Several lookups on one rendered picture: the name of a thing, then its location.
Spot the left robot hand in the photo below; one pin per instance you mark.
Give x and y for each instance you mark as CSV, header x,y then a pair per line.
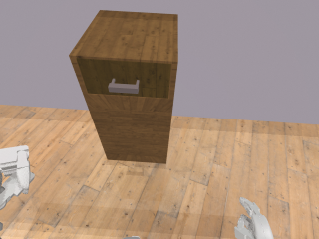
x,y
14,163

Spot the handle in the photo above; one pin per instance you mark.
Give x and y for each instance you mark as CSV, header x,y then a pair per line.
x,y
123,88

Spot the drawer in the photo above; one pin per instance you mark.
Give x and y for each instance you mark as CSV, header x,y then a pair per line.
x,y
154,78

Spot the right robot hand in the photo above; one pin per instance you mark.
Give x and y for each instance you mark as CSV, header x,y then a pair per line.
x,y
257,227

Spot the cabinet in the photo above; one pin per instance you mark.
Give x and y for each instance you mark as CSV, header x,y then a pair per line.
x,y
131,128

